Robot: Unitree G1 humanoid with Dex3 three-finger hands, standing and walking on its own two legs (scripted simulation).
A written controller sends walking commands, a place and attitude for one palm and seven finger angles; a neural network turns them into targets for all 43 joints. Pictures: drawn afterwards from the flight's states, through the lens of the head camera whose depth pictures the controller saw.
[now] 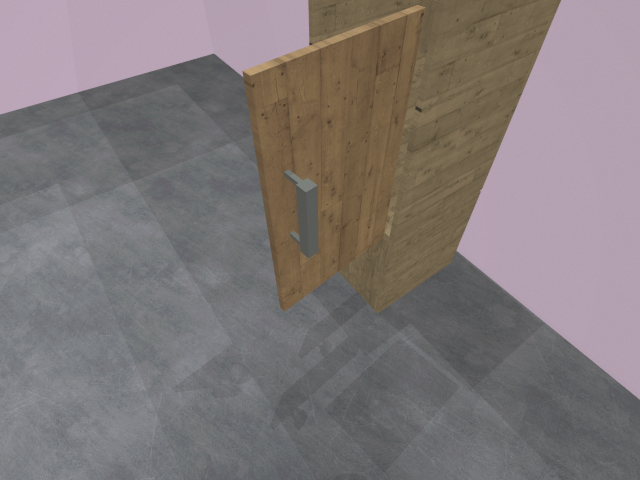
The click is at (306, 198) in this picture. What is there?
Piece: cupboard door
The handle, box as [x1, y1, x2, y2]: [284, 169, 317, 258]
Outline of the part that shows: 288,169 284,172 284,176 296,185 299,234 298,235 294,231 292,231 290,233 290,236 300,245 300,250 308,258 317,252 317,185 308,178 302,180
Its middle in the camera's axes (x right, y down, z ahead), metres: -0.04 -0.04 +0.70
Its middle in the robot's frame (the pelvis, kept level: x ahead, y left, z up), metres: +0.55 +0.07 -0.02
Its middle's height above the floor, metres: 0.76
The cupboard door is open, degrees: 96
